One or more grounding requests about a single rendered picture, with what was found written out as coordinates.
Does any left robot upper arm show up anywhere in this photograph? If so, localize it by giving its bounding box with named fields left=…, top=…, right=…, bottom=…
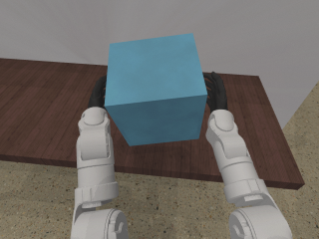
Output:
left=71, top=208, right=129, bottom=239

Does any right robot upper arm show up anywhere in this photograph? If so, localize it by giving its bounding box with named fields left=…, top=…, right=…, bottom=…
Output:
left=228, top=204, right=292, bottom=239

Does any robot right hand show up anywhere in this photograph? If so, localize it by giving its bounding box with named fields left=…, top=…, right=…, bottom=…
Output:
left=202, top=71, right=228, bottom=113

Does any table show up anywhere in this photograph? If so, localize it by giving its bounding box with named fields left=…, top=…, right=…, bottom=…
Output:
left=0, top=58, right=305, bottom=190

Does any right robot forearm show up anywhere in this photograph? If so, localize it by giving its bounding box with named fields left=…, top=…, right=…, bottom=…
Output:
left=205, top=110, right=293, bottom=239

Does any carton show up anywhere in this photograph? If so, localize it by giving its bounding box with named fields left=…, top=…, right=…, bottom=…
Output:
left=104, top=33, right=208, bottom=146

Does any left robot forearm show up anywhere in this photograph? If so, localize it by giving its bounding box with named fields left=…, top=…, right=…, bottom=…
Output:
left=70, top=107, right=119, bottom=239

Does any robot left hand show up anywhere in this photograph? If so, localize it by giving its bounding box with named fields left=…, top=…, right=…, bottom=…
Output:
left=88, top=75, right=107, bottom=110

